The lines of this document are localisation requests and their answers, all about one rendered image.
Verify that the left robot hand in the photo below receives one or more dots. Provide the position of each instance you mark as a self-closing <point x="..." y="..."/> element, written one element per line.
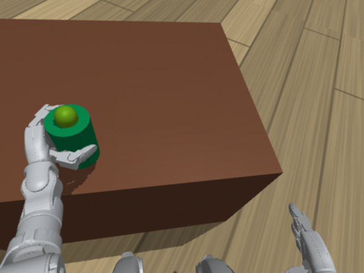
<point x="39" y="146"/>

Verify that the right robot hand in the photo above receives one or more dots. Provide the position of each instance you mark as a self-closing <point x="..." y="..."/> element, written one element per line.
<point x="315" y="254"/>

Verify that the left robot arm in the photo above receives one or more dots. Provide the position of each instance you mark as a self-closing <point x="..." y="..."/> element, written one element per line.
<point x="36" y="248"/>

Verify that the bottle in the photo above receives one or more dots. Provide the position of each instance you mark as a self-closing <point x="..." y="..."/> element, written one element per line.
<point x="71" y="129"/>

